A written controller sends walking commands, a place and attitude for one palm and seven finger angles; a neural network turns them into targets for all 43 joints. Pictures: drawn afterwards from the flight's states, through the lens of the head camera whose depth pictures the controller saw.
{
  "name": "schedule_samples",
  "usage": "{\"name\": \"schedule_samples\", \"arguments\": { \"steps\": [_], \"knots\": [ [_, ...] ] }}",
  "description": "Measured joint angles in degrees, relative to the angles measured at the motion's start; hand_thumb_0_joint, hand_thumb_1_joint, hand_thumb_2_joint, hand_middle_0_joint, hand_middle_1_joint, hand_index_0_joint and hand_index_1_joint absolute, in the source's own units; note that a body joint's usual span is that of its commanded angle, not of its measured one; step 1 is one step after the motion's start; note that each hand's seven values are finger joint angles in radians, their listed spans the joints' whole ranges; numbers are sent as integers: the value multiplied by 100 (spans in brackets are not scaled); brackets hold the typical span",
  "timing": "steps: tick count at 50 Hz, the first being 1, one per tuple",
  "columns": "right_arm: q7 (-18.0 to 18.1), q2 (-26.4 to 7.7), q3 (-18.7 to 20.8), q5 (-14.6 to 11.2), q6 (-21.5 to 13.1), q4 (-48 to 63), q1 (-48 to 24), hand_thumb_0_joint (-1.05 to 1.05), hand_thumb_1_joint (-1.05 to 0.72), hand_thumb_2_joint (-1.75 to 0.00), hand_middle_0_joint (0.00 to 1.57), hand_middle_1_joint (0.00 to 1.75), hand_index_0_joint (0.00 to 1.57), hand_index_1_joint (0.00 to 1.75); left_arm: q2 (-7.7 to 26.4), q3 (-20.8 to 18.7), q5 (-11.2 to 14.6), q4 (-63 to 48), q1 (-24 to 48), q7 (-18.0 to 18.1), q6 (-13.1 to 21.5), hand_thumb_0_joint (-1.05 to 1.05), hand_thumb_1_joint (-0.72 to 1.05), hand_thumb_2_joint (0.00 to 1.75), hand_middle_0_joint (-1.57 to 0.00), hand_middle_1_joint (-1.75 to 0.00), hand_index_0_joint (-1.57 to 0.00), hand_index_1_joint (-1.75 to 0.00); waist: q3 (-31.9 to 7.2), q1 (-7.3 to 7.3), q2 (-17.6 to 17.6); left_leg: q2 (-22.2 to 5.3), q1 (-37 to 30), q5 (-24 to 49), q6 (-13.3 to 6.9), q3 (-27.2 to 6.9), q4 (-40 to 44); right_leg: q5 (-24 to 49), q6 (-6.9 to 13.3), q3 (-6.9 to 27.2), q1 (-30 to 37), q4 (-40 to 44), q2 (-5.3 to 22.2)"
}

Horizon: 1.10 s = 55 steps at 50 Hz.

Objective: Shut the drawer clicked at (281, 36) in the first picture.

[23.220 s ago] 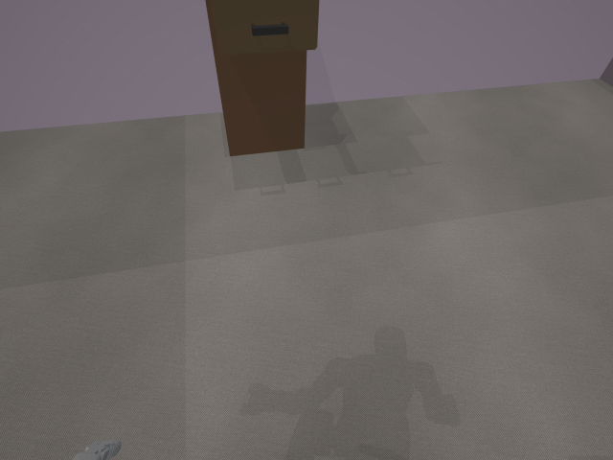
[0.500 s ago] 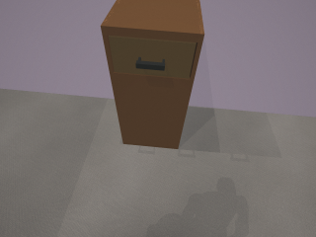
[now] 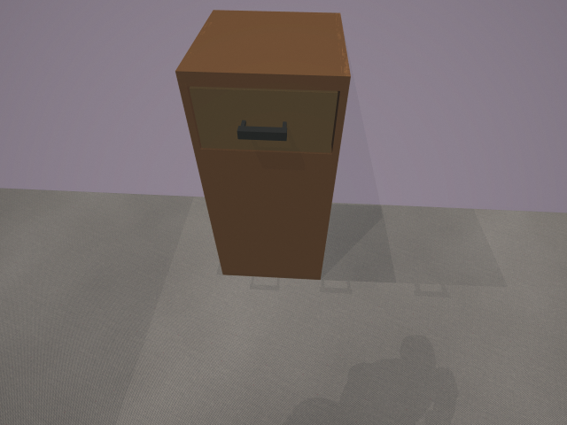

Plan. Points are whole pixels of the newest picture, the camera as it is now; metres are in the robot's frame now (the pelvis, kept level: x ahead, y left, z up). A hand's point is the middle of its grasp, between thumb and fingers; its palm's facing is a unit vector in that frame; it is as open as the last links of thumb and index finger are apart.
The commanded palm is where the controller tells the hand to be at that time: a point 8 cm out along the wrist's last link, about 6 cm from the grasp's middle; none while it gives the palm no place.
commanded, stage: let the arm hang, fingers relaxed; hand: left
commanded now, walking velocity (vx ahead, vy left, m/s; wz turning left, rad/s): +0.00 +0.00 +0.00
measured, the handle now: (263, 128) +0.80 +0.09 -0.02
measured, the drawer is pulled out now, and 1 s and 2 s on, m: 0.00 0.00 0.00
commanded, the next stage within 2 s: look to check the result in 0.18 s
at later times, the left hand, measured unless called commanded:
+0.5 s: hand out of the picture -0.03 +0.15 -0.17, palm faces +0.08 -0.98 -0.16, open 7.3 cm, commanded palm none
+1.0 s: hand out of the picture -0.01 +0.14 -0.17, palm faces +0.07 -0.98 -0.16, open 7.3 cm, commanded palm none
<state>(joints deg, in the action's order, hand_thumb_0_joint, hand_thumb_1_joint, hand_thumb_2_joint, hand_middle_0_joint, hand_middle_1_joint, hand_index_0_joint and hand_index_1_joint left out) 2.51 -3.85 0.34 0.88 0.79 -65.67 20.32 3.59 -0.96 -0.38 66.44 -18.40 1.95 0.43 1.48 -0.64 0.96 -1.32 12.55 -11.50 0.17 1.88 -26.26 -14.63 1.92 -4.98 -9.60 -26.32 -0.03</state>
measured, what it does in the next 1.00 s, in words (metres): stands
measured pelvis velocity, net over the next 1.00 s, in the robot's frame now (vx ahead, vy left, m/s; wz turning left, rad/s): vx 0.01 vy -0.01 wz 0.00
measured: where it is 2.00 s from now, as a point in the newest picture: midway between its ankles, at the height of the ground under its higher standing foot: outside the picture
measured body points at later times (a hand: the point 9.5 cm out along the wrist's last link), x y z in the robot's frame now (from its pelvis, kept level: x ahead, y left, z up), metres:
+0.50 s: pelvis +0.00 +0.00 +0.00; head +0.01 -0.01 +0.45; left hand -0.04 +0.20 -0.16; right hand -0.04 -0.19 -0.17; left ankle +0.03 +0.12 -0.74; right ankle +0.00 -0.10 -0.74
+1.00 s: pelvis +0.01 -0.01 +0.00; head +0.02 -0.01 +0.45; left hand -0.01 +0.20 -0.16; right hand -0.03 -0.20 -0.17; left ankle +0.03 +0.12 -0.74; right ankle +0.00 -0.10 -0.74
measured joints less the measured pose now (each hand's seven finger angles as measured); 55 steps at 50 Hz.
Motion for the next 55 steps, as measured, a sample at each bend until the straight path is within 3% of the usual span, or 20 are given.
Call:
{"name": "schedule_samples", "arguments": {
  "steps": [18,55],
  "knots": [
    [29,-97,29,-3,-12,42,45,1,-91,-90,19,30,20,30,157,-67,1,15,-59,12,-11,0,91,90,-20,-29,-20,-30,106,8,-6,25,53,38,-8,-13,41,12,-9,-13,-63,3,23],
    [20,-141,11,-14,-22,-47,-140,1,-91,-90,19,30,20,30,163,-33,7,1,67,16,38,0,91,90,-20,-29,-20,-30,167,5,-10,-25,-100,-6,62,-35,134,-31,43,-30,102,119,-35]
  ]
}}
